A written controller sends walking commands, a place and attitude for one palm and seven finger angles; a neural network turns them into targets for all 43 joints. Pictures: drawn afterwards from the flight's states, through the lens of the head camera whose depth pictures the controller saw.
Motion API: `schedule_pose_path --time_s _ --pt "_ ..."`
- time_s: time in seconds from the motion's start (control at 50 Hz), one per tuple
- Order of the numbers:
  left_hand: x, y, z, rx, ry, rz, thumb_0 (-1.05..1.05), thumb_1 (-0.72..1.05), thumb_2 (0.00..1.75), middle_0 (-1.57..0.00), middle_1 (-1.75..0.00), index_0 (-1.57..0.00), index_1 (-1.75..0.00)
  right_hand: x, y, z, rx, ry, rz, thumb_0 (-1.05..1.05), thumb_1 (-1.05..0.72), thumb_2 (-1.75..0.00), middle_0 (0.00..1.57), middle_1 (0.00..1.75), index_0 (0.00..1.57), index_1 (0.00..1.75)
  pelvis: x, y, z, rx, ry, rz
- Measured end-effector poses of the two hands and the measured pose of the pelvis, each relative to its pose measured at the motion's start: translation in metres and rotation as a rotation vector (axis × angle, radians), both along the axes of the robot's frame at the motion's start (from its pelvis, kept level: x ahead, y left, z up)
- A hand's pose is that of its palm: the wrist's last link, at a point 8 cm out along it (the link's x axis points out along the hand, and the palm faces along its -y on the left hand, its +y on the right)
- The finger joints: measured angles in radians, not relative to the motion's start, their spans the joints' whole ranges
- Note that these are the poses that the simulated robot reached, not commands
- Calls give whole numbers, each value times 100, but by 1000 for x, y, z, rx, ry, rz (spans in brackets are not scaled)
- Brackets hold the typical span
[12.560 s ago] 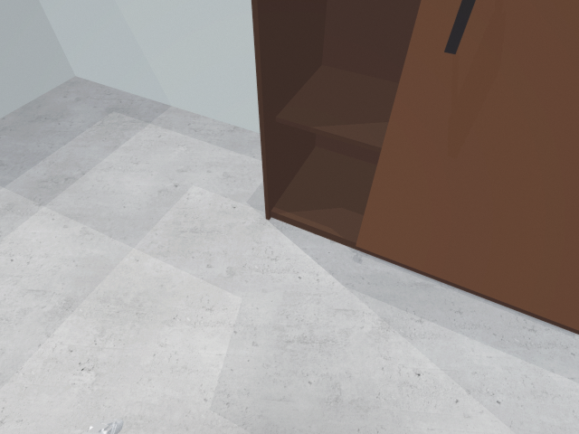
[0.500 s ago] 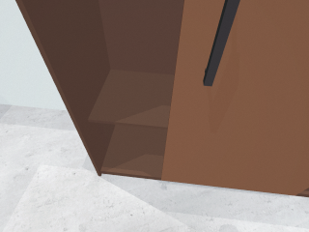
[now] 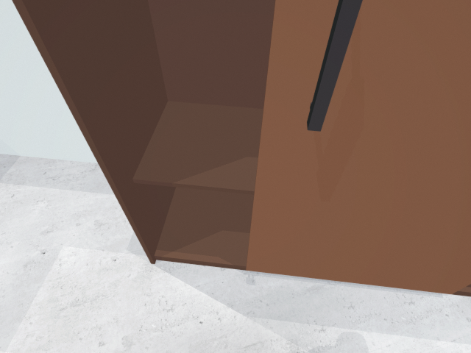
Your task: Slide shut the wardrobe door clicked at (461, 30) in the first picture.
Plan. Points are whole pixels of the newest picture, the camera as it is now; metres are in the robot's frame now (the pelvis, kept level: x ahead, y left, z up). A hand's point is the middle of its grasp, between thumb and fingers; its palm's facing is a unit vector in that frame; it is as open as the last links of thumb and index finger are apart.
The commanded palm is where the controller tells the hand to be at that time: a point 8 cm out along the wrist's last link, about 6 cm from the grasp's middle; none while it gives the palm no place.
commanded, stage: raise the hand with hooked fingers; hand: right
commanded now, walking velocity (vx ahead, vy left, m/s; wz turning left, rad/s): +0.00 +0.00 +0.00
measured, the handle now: (331, 51) +0.50 -0.11 +0.26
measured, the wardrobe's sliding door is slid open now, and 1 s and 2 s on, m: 0.41 0.41 0.41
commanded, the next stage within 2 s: none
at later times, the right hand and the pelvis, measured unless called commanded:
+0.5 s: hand out of the picture +0.14 -0.18 +0.01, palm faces +0.12 +0.99 -0.03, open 8.7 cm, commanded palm +0.12 -0.24 +0.03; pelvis -0.04 +0.04 -0.04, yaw -2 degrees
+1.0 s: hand (439, 299) +0.19 -0.23 +0.12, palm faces +0.08 +0.99 -0.08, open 11.7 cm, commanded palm +0.15 -0.28 +0.13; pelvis -0.04 +0.01 -0.01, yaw -2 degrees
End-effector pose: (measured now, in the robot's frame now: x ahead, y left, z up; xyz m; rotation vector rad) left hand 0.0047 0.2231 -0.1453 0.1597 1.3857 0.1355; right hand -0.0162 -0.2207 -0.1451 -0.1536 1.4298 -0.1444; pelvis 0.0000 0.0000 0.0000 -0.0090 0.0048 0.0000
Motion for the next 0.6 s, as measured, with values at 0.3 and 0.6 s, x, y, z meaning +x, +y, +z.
schedule_pose_path --time_s 0.3,0.6 --pt "109 34 36 58 -661 -36 2 91 90 -20 -30 -20 -30 189 3 178 -41 -1309 26 2 -83 -85 21 36 20 37 -18 14 -18 -3 85 -31" --pt "166 48 70 102 -888 -217 1 90 90 -20 -30 -20 -30 113 -27 178 -49 -1450 12 2 -47 -71 24 57 23 58 -47 42 -40 42 82 -77"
